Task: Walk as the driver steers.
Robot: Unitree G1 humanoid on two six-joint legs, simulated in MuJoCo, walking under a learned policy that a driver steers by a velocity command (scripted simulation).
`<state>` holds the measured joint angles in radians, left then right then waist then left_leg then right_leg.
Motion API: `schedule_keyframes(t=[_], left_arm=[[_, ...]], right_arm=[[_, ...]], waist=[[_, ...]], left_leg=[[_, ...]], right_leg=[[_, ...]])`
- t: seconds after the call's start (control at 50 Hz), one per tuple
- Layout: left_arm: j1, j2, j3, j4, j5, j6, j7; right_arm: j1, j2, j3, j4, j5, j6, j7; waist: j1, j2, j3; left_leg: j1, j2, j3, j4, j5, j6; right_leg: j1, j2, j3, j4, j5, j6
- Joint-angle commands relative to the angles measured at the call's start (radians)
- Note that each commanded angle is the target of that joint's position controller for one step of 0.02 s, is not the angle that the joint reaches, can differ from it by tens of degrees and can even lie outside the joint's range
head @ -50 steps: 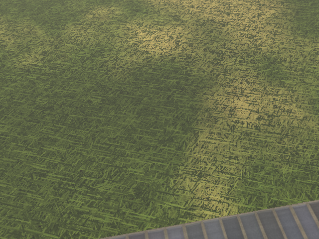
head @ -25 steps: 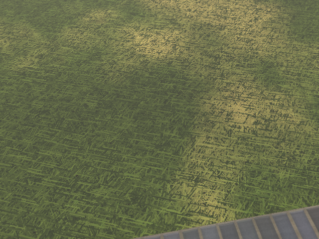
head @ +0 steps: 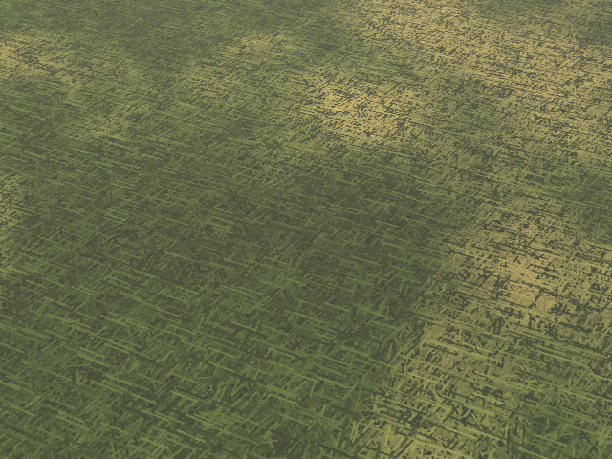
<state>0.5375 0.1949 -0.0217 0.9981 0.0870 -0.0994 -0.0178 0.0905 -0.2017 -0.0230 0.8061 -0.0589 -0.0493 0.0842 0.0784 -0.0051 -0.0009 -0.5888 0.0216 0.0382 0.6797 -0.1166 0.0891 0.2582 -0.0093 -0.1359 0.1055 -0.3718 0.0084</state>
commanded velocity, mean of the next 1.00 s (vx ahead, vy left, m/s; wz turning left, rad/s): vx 0.49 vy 0.00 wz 0.29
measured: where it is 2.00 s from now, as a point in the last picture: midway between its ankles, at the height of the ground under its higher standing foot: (258, 247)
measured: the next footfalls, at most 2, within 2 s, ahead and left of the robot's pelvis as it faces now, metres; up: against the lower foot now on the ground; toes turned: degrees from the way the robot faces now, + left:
left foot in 0.06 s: +0.21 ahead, +0.11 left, +0.00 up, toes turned +3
right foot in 0.60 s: +0.57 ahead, -0.04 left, -0.14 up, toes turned +16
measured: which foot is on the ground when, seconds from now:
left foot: up 0.00-0.04, down 0.06-0.62, up 0.64-1.00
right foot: down 0.00-0.10, up 0.12-0.58, down 0.60-1.00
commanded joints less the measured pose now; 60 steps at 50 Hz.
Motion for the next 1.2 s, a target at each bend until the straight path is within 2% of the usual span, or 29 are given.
schedule_keyframes(t=[0.02,0.08,0.1,0.12,0.14,0.18,0.24,0.28,0.34,0.42,0.48,0.54,0.56,0.58,0.6,0.62,0.64,0.66,0.68,0.72,0.76,0.78,0.82,0.9,0.96,1.04,1.08,1.12,1.2], left_arm=[[-0.045,0.201,0.042,-0.049,0.023,-0.004,-0.01],[0.049,0.172,0.031,-0.037,0.062,-0.012,-0.034],[0.148,0.071,-0.015,-0.05,0.082,-0.024,-0.067],[-0.121,0.132,0.017,-0.099,0.01,-0.023,-0.073],[-0.248,0.13,0.02,-0.159,-0.026,-0.028,-0.062],[-0.269,0.131,0.013,-0.187,0.019,-0.026,-0.011],[-0.224,0.068,-0.01,-0.215,0.014,0.025,0.009],[-0.228,0.122,0.002,-0.228,0.003,0.035,0.019],[-0.25,0.033,-0.032,-0.291,0.023,0.042,-0.013],[-0.514,0.077,-0.033,-0.334,0.021,0.038,-0.026],[-0.557,0.087,-0.029,-0.359,0.021,0.056,-0.038],[-0.524,0.13,-0.019,-0.314,0.019,0.053,-0.026],[-0.443,0.156,-0.005,-0.266,0.002,0.049,-0.02],[-0.358,0.188,0.06,-0.274,-0.162,0.007,0.006],[-0.138,0.206,0.066,-0.199,-0.164,-0.01,0.013],[0.068,0.217,0.075,-0.13,-0.13,-0.012,0.006],[0.142,0.287,0.104,-0.092,-0.138,0.007,-0.005],[0.143,0.29,0.116,-0.071,-0.144,0.03,-0.001],[0.043,0.119,0.073,-0.077,-0.127,0.043,0.018],[-0.117,0.122,0.052,-0.09,-0.088,0.012,0.023],[-0.226,0.039,0.02,-0.075,-0.082,-0.012,0.0],[-0.286,0.085,0.03,-0.094,-0.084,-0.019,0.007],[-0.223,0.137,0.042,-0.083,-0.076,-0.023,0.028],[-0.115,0.201,0.076,-0.04,-0.129,-0.002,0.052],[-0.02,0.172,0.084,-0.005,-0.122,0.025,0.045],[-0.063,0.187,0.091,-0.025,-0.098,0.039,0.035],[0.037,0.05,0.042,-0.052,-0.084,-0.003,0.012],[-0.167,0.196,0.091,-0.097,-0.131,-0.026,0.011],[-0.188,0.121,0.098,-0.108,-0.097,0.011,0.04]], right_arm=[[-0.085,-0.109,-0.032,-0.085,0.013,-0.023,-0.01],[0.333,-0.224,-0.083,0.033,0.035,-0.043,-0.038],[0.54,-0.232,-0.08,0.073,0.027,-0.045,-0.051],[0.689,-0.199,-0.067,0.133,-0.014,-0.056,-0.045],[0.601,-0.244,-0.081,0.137,-0.017,-0.084,-0.045],[0.363,-0.114,-0.031,0.106,0.01,-0.095,-0.039],[0.147,-0.06,0.003,0.036,0.019,-0.102,-0.026],[0.129,-0.095,-0.008,0.021,0.001,-0.116,-0.034],[0.195,-0.153,-0.017,0.024,-0.031,-0.114,-0.039],[0.565,-0.066,-0.002,0.138,0.003,-0.108,-0.075],[0.508,-0.129,0.004,0.117,-0.015,-0.077,-0.017],[0.475,-0.148,0.007,0.1,0.02,-0.076,-0.034],[0.464,-0.151,0.01,0.109,0.016,-0.068,-0.037],[0.429,-0.138,-0.015,0.12,0.112,-0.025,-0.088],[0.432,-0.121,-0.002,0.133,0.097,-0.018,-0.095],[0.603,0.001,0.02,0.173,0.108,-0.027,-0.085],[0.65,-0.048,0.029,0.13,0.129,-0.048,-0.094],[0.533,-0.075,0.026,0.067,0.163,-0.066,-0.102],[0.286,-0.107,0.011,0.003,0.153,-0.051,-0.122],[0.166,-0.079,0.02,-0.058,0.102,-0.031,-0.134],[0.173,-0.042,0.014,-0.063,0.097,-0.014,-0.115],[0.149,-0.054,0.015,-0.088,0.081,-0.022,-0.111],[0.098,-0.043,0.008,-0.085,0.04,-0.041,-0.107],[-0.089,-0.026,0.017,-0.148,0.077,-0.033,-0.081],[-0.207,-0.055,0.003,-0.185,0.076,-0.036,-0.06],[0.054,-0.162,-0.051,-0.114,0.071,-0.042,-0.064],[0.36,-0.282,-0.087,-0.022,0.076,-0.027,-0.067],[0.253,-0.194,-0.064,-0.029,0.076,-0.019,-0.077],[0.065,-0.112,-0.049,-0.038,0.054,-0.04,-0.06]], waist=[[-0.1,-0.117,0.108],[-0.213,0.0,-0.118],[-0.247,0.171,-0.368],[-0.346,0.088,-0.231],[-0.308,0.077,-0.041],[-0.174,0.021,0.026],[-0.03,0.044,0.06],[-0.028,0.006,0.06],[-0.029,0.031,0.022],[-0.265,0.002,0.061],[-0.206,0.066,0.09],[-0.188,0.022,0.135],[-0.155,0.005,0.127],[-0.107,0.024,0.045],[-0.013,-0.019,-0.083],[0.001,-0.207,-0.301],[0.017,-0.312,-0.409],[0.041,-0.29,-0.391],[0.037,-0.036,-0.164],[-0.049,0.057,-0.009],[-0.155,0.001,0.112],[-0.169,-0.052,0.162],[-0.129,-0.073,0.059],[-0.063,-0.046,0.035],[-0.013,-0.034,0.056],[-0.16,-0.068,-0.132],[-0.199,0.259,-0.47],[-0.199,0.137,-0.191],[-0.055,0.071,-0.045]], left_leg=[[0.168,-0.069,0.057,0.0,0.012,0.031],[0.874,-0.101,-0.059,0.076,0.177,0.158],[1.234,0.157,-0.555,-0.085,0.011,0.384],[1.123,0.201,-0.751,-0.283,-0.092,0.355],[0.914,0.197,-0.679,-0.334,-0.205,0.272],[0.52,0.164,-0.57,-0.365,-0.258,0.252],[0.134,0.114,-0.482,-0.475,-0.247,0.235],[0.005,0.04,-0.356,-0.459,-0.197,0.198],[-0.209,-0.05,-0.26,-0.306,-0.037,0.174],[0.409,0.0,-0.426,0.006,-0.295,0.186],[0.074,-0.012,-0.483,-0.012,-0.411,0.198],[0.244,0.002,-0.543,0.143,-0.356,0.142],[0.277,-0.015,-0.524,0.253,-0.298,0.11],[0.323,-0.059,-0.428,0.411,0.047,0.085],[0.167,-0.081,-0.341,0.685,-0.022,0.042],[-0.205,-0.185,-0.258,1.109,-0.632,-0.025],[-0.436,-0.161,-0.233,1.437,-0.705,-0.081],[-0.613,-0.101,-0.204,1.45,-0.605,-0.089],[-0.676,-0.044,-0.084,1.38,-0.458,-0.073],[-0.571,0.03,-0.132,1.274,-0.314,-0.069],[-0.432,0.093,-0.168,0.959,-0.192,-0.029],[-0.276,0.084,-0.119,0.64,-0.088,-0.046],[0.01,0.046,-0.056,0.284,0.183,-0.085],[-0.005,0.015,-0.072,-0.072,0.244,-0.091],[-0.066,0.009,-0.063,-0.154,0.197,-0.049],[0.43,-0.025,-0.04,-0.179,0.113,0.048],[1.113,0.376,-0.693,-0.231,0.009,0.288],[0.889,0.309,-0.583,-0.36,-0.13,0.216],[0.422,0.187,-0.327,-0.493,0.072,0.155]], right_leg=[[-0.232,-0.264,-0.023,0.083,0.879,-0.193],[-0.642,-0.155,-0.084,0.674,0.889,-0.068],[-0.91,-0.017,0.002,1.021,0.14,0.02],[-1.057,0.069,0.146,1.339,-0.16,-0.006],[-1.159,0.012,0.261,1.396,-0.114,-0.045],[-1.01,-0.067,0.291,1.289,0.019,-0.072],[-0.833,-0.1,0.251,1.134,0.007,-0.047],[-0.75,-0.09,0.202,0.929,0.136,-0.018],[-0.505,-0.062,0.11,0.942,0.423,0.003],[-1.069,-0.105,0.23,0.401,0.773,0.03],[-0.709,-0.068,0.144,0.455,0.761,0.009],[-0.691,-0.093,0.171,0.268,0.666,-0.013],[-0.599,-0.1,0.16,0.188,0.719,-0.028],[-0.507,-0.071,0.196,0.156,0.669,-0.058],[-0.206,-0.124,0.178,0.31,0.865,-0.083],[0.28,-0.307,0.342,0.602,1.078,-0.219],[0.406,-0.448,0.657,0.535,0.797,-0.355],[0.403,-0.502,0.838,0.34,0.267,-0.417],[0.17,-0.41,0.752,0.187,0.05,-0.323],[-0.22,-0.424,0.735,0.165,0.195,-0.332],[-0.553,-0.259,0.473,0.128,0.147,-0.222],[-0.741,-0.151,0.316,0.062,0.224,-0.191],[-0.783,-0.085,0.204,0.063,0.483,-0.189],[-0.451,-0.187,0.258,0.055,0.548,-0.195],[-0.269,-0.233,0.273,0.128,0.562,-0.177],[-0.338,-0.157,0.207,0.473,0.857,-0.125],[-0.958,0.054,0.197,1.114,-0.191,-0.04],[-1.154,-0.033,0.224,1.196,-0.098,-0.049],[-0.904,-0.121,0.204,1.009,0.104,-0.024]])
